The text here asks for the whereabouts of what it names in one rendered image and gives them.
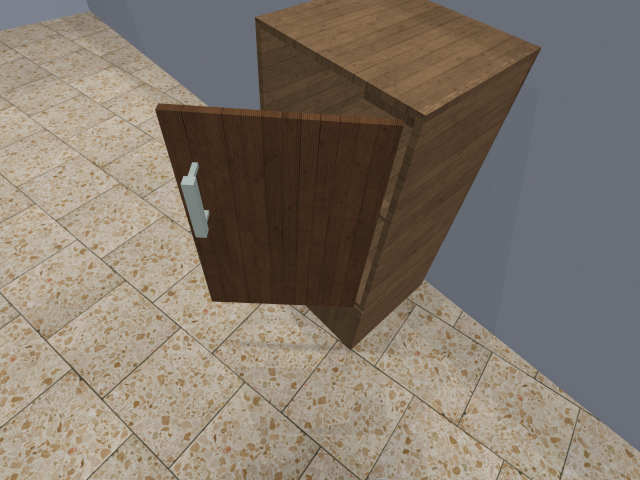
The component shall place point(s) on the cupboard door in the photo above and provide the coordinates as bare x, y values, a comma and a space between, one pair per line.
294, 198

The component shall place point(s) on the handle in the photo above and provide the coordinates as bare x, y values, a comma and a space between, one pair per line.
199, 216

